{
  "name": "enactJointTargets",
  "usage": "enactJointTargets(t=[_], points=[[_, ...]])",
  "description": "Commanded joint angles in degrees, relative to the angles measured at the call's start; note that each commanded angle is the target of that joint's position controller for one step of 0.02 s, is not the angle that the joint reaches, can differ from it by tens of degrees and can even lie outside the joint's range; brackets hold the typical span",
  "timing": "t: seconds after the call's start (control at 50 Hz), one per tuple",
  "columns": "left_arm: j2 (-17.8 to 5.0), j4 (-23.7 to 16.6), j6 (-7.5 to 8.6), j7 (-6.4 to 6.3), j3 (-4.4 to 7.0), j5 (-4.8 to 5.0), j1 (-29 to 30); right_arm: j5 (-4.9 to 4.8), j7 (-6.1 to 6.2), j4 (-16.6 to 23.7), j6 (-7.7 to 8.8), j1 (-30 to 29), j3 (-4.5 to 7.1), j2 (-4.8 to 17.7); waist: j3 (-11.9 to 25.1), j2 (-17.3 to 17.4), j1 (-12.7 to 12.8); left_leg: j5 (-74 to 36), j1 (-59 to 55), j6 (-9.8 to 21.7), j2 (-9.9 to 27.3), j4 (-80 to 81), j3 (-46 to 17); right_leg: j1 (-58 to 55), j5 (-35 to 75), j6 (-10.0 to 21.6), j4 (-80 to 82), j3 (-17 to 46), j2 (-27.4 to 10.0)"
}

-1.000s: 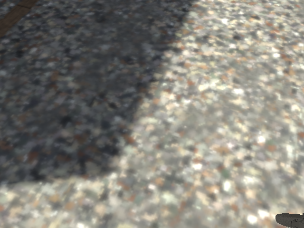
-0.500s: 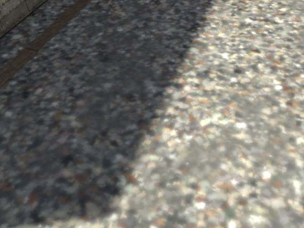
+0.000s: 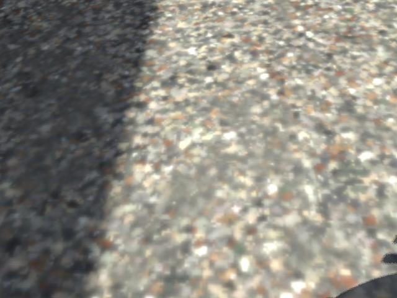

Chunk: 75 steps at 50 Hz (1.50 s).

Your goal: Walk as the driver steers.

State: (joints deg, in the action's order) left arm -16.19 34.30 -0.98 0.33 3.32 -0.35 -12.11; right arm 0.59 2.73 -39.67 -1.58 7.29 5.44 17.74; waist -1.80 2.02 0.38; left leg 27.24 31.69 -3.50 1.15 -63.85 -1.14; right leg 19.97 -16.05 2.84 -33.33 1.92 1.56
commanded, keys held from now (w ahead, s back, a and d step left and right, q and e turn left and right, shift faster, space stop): e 0.30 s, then no key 0.32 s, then w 0.38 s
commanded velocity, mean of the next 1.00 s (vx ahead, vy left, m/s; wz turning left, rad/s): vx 0.10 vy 0.00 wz -0.31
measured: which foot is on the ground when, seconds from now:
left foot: up 0.00-0.34, down 0.36-0.70, up 0.72-1.00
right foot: down 0.00-0.36, up 0.38-0.68, down 0.70-1.00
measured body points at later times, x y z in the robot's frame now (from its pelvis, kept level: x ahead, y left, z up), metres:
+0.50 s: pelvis +0.01 +0.02 +0.01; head +0.04 +0.04 +0.45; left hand +0.24 +0.26 -0.09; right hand +0.08 -0.28 -0.08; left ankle +0.04 +0.14 -0.73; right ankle -0.05 -0.10 -0.66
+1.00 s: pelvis +0.07 +0.01 +0.00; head +0.09 +0.01 +0.45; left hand +0.17 +0.27 -0.12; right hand +0.17 -0.30 -0.08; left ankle +0.16 +0.10 -0.72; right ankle -0.06 -0.11 -0.73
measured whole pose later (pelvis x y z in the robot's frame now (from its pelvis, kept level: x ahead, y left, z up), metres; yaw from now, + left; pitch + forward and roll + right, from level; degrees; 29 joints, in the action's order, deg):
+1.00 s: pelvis +0.07 +0.01 +0.00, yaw -17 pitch +1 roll -1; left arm -16.4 41.8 1.6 -0.2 3.3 1.2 -24.6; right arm -1.4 -2.7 -42.4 4.3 7.9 2.8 17.4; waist -0.3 -0.1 3.8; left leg 13.7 23.1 1.5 1.3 -34.6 1.7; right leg 3.2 -19.3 -0.8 -21.2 4.6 -0.7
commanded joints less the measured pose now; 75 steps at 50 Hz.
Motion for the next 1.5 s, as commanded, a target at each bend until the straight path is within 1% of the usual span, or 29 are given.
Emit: enactJointTargets(t=[0.02, 0.12, 0.26, 0.34, 0.36, 0.38, 0.4, 0.42, 0.46, 0.58, 0.62, 0.66, 0.7, 0.72, 0.74, 0.76, 0.8, 0.9, 0.96, 1.02, 1.04, 1.06, 1.08, 1.1, 1.12, 1.18, 1.36, 1.46, 1.5], points=[[-9.7, -5.0, 0.7, -1.41, 2.62, 0.56, 3.9, 0.25, 0.26, 3.5, 0.86, -0.6, 1.41, 4.9, 7.8, -8.3, -1.6, -6.0, 5.5, -0.9, -0.4, -4.3, -3.1, -9.6, 27.6, 9.6, 11.7, 17.1, -12.9], [-10.1, -4.4, 0.1, -2.6, 3.04, 0.86, 1.2, -0.38, -0.27, 3.5, 1.36, -3.8, 0.18, 2.5, 8.2, -9.0, 0.3, -9.1, 3.9, -1.7, -1.9, 10.1, -4.2, -13.0, 19.8, 9.4, 11.6, 19.3, -11.4], [-11.1, -5.0, -0.96, -2.02, 3.72, 0.87, 2.0, -1.17, -1.74, 3.2, 2.83, -4.5, 0.28, 3.5, 7.1, -11.6, 1.2, -5.5, -5.3, -0.4, -4.1, 23.6, -4.9, -10.0, 16.8, 10.1, 10.7, 27.3, -10.3], [-10.0, -5.4, -1.56, -2.15, 3.36, 1.9, 4.5, -1.04, -2.74, 1.4, 3.86, 0.4, 0.59, 3.9, 8.6, -10.8, -1.7, -16.9, -17.1, 2.1, -3.2, 41.4, -3.3, -9.0, 19.4, 6.8, 6.4, 27.2, -7.3], [-8.1, -5.2, -1.52, -2.28, 2.79, 1.52, 2.6, -0.29, -2.64, 1.3, 3.84, 1.4, 1.06, 5.9, 9.7, -7.3, -1.1, -23.0, -23.9, 4.3, 2.7, 43.4, -7.3, -4.4, 10.8, 3.9, 2.8, 24.4, -4.8], [-5.3, -5.3, -1.15, -2.09, 1.94, 0.68, -0.9, 0.81, -2.3, 2.3, 3.33, -1.0, 1.63, 10.1, 9.1, 7.2, 2.7, -34.2, -28.2, 10.6, 13.4, 44.5, -19.2, 4.1, -7.8, 0.1, -7.1, 14.6, 3.3], [-9.0, -5.9, -0.55, -2.27, 2.99, 0.48, 1.2, 1.96, -2.42, 2.0, 3.32, 0.2, 1.4, 8.7, 6.8, 13.6, 0.5, -39.1, -25.1, 20.0, 20.6, 46.3, -28.5, 10.5, -22.2, -3.3, -18.5, 9.1, 6.5], [-12.5, -4.7, -0.29, -2.29, 4.24, 0.3, 0.2, 1.14, -2.28, 2.7, 3.47, -0.8, 0.85, 7.0, 5.9, 8.5, 0.4, -37.4, -24.0, 21.5, 20.9, 45.9, -26.7, 11.6, -20.6, -5.2, -28.4, 9.6, 4.0], [-10.6, -2.4, -0.96, -2.38, 4.22, 0.63, -0.5, -0.36, -1.82, 2.9, 3.21, -3.6, 0.02, 4.6, 4.4, 4.6, 1.3, -33.4, -23.7, 16.8, 14.3, 44.2, -18.2, 12.4, -14.7, -7.2, -33.2, 9.6, 3.5], [-2.6, -2.9, -1.05, -1.67, 0.82, 0.56, 3.3, -0.3, -1.63, 1.1, 1.82, -1.8, -0.72, 4.4, 6.0, 9.0, -1.2, -38.9, -24.6, 15.4, 9.0, 42.5, -9.1, 1.6, -11.2, -8.9, -11.4, 1.3, -0.6], [-3.9, -2.3, -0.93, -1.57, 1.2, 1.13, 3.1, -0.61, -1.76, 0.3, 1.35, 0.5, -0.4, 6.2, 6.2, 9.6, -2.1, -38.6, -25.0, 15.9, 10.0, 41.6, -10.6, -2.4, -8.0, -8.4, -2.8, -0.5, -0.4], [-3.4, -0.1, -0.9, -1.44, 1.07, 0.92, -0.6, -1.39, -2.03, -0.3, 1.44, 1.2, -1.21, 4.9, 6.3, 7.5, -0.2, -22.9, -20.6, 13.5, 8.4, 42.2, -10.0, -12.1, 3.0, -6.1, 12.7, -2.4, 0.7], [-7.2, -0.5, -0.7, -2.0, 1.63, 0.27, -3.4, -0.32, -2.67, -0.6, 2.68, 2.4, -2.07, 3.5, 7.0, 1.2, 0.2, -6.2, -10.1, 8.0, 4.9, 37.6, -7.4, -22.0, 3.2, -1.8, 9.7, 5.1, -5.5], [-11.8, 1.2, -0.56, -1.79, 3.0, -0.19, -5.9, -0.33, -2.79, 0.5, 3.57, 2.1, -2.73, 0.6, 6.2, -11.8, -0.4, -0.2, -5.6, 4.4, -2.7, 29.9, 2.4, -18.4, -13.1, 3.4, 11.4, 12.4, -9.8], [-11.5, 0.9, 0.1, -1.23, 3.09, -0.17, -7.5, -0.82, -2.63, 1.6, 4.28, -2.7, -2.37, 2.7, 1.6, -14.4, 3.6, 0.4, -1.9, 2.7, -3.3, 23.0, 4.5, -14.4, -25.7, 8.4, 19.7, 22.5, -15.0], [-10.6, 1.6, 0.98, -1.27, 2.66, -0.46, -8.5, -1.84, -2.55, 3.0, 4.7, -6.6, -1.46, 4.9, -4.1, -14.7, 5.0, 2.3, 3.2, 3.1, -1.6, 16.4, 2.1, -12.1, -28.2, 11.0, 24.0, 28.5, -18.1], [-9.2, 2.8, 2.93, -1.62, 2.09, 0.17, -9.1, -2.48, -2.72, 2.9, 5.33, -4.7, -0.67, 5.3, -6.3, -14.6, 3.6, 3.4, 11.2, 4.8, 1.5, 8.0, -1.3, -16.0, -23.1, 12.0, 24.7, 30.3, -19.8], [-8.5, 2.4, 3.62, -1.37, 2.05, 1.18, -7.0, -1.47, -5.25, 1.8, 7.23, -5.0, -2.26, 0.7, -1.7, -10.7, 3.0, -9.6, -0.9, 5.2, 0.8, 22.8, 2.9, -14.2, -3.4, 7.9, 23.3, 13.9, -12.4], [-9.7, 2.8, 3.63, -0.58, 2.42, 1.85, -7.9, -2.07, -5.73, 1.4, 6.79, -3.0, -2.19, 2.2, -1.2, -10.6, 1.6, -15.1, -11.9, 4.6, -0.7, 29.2, 4.0, -7.8, -3.7, 8.0, 22.1, 12.5, -13.1], [-7.5, 3.2, 3.75, -0.35, 1.55, 1.29, -7.4, -2.38, -4.77, -2.1, 6.33, 8.0, -0.81, 5.1, 0.9, -7.6, -4.3, -15.6, -27.6, 6.2, -1.9, 33.0, 4.1, -0.2, -2.0, 4.9, 13.0, 9.9, -11.0], [-4.2, 2.7, 3.98, -0.29, 0.45, 0.58, -7.0, -2.17, -4.09, -3.4, 6.55, 15.1, 0.16, 8.2, 4.5, -1.1, -7.4, -11.6, -36.3, 8.8, 4.9, 37.0, -5.0, 5.0, -0.4, 1.7, -2.6, 4.7, -6.5], [-1.0, -0.9, 5.02, -0.85, -0.55, 1.08, -8.5, -0.99, -4.28, -3.6, 6.63, 20.1, 1.67, 16.1, 9.7, 16.3, -7.1, 4.7, -44.8, 18.1, 19.6, 47.9, -33.7, 18.9, -13.4, -2.5, -24.8, -0.9, 0.8], [-5.7, -0.7, 5.7, -1.25, 0.7, 2.49, -7.8, -0.8, -4.64, -3.3, 7.07, 18.2, 0.7, 12.8, 7.5, 12.1, -6.6, 16.3, -41.6, 20.9, 21.6, 54.1, -44.5, 24.8, -16.1, -2.7, -34.6, 4.8, -0.5], [-8.2, -0.7, 5.92, -1.01, 1.45, 3.39, -5.2, -0.93, -4.48, -2.8, 7.24, 14.5, -0.34, 9.6, 1.3, 8.8, -5.1, 15.3, -37.4, 19.4, 20.8, 53.7, -38.2, 28.6, -11.0, -1.5, -37.1, 4.7, -3.8], [-7.8, 0.0, 5.94, -0.93, 1.32, 2.92, -4.1, -0.57, -4.35, -2.3, 7.28, 12.1, -0.91, 7.7, -0.7, 5.3, -4.1, 8.4, -34.2, 17.9, 17.9, 53.2, -31.2, 27.7, -6.0, -0.8, -36.5, 3.6, -5.8], [-5.5, 1.3, 5.67, -0.22, 1.27, 1.3, -4.0, 0.15, -4.01, -1.6, 7.18, 9.0, -1.74, 5.3, -0.9, 3.8, -1.4, -8.4, -27.8, 15.7, 11.9, 55.0, -18.5, 22.2, 3.0, -1.1, -30.8, 2.7, -8.5], [-1.3, -2.6, 6.4, 1.24, -0.7, 1.15, 11.2, -1.39, -2.72, -5.4, 6.5, 15.3, -1.58, 7.4, -3.6, 1.2, -5.5, -28.2, -26.9, 14.8, 8.9, 57.2, -4.3, 18.1, 21.8, -4.2, -3.6, -2.2, -5.9], [-2.8, -4.7, 7.02, 3.04, -0.41, 1.6, 16.3, -1.88, -2.56, -7.6, 5.24, 18.2, -1.16, 8.4, -4.4, 1.5, -5.1, -34.7, -35.3, 13.8, 12.9, 53.0, -4.8, 17.4, 17.9, -1.0, 3.5, -1.8, -4.2], [-4.8, -4.0, 6.98, 3.0, 0.43, 1.36, 12.6, -1.73, -2.29, -7.7, 4.76, 17.6, -0.68, 9.8, -0.8, 3.2, -2.2, -50.8, -38.1, 12.7, 13.0, 46.9, -4.1, 10.6, 13.3, 1.1, 4.2, -3.4, -1.8]])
